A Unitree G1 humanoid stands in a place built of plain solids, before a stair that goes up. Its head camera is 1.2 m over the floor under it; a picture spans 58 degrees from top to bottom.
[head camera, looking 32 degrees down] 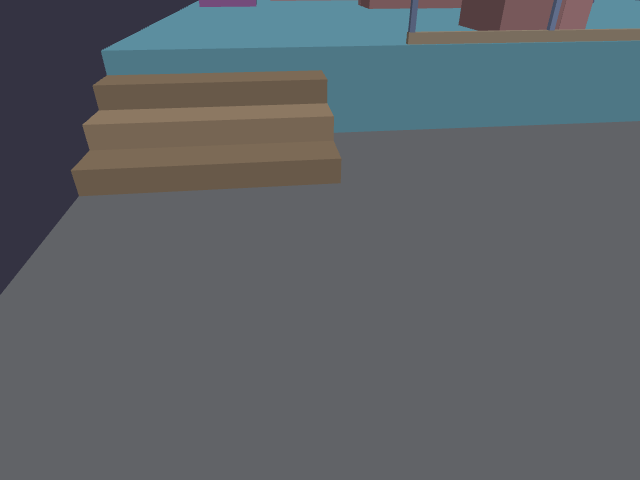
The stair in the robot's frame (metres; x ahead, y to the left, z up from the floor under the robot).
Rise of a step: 0.17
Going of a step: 0.35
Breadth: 1.65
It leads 7 degrees to the left of straight ahead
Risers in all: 4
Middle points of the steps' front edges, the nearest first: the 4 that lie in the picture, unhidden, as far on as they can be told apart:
2.53 0.68 0.17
2.87 0.72 0.35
3.22 0.76 0.52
3.56 0.81 0.69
